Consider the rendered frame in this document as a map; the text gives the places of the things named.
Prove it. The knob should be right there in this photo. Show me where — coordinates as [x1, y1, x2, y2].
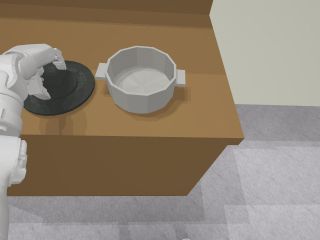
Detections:
[41, 68, 68, 89]

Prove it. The table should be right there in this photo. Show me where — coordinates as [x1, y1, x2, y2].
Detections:
[0, 0, 245, 197]

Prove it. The left robot upper arm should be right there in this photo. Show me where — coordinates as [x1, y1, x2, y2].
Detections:
[0, 135, 28, 240]

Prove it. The lid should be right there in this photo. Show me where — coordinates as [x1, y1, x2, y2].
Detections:
[23, 60, 95, 116]

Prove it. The pot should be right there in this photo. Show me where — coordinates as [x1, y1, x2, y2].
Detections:
[95, 45, 186, 114]

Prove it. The left robot hand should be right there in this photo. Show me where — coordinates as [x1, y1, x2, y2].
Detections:
[8, 43, 67, 100]

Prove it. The robot left forearm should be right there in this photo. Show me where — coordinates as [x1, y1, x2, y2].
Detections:
[0, 49, 38, 138]

